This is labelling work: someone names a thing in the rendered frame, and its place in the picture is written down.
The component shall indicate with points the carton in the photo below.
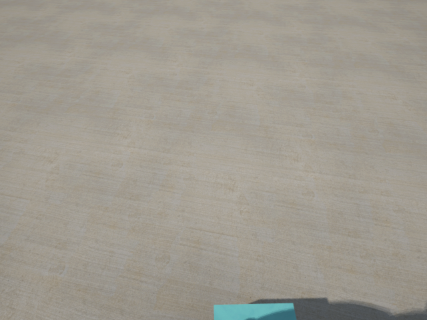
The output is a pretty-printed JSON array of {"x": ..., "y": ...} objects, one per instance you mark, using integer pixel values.
[{"x": 268, "y": 311}]

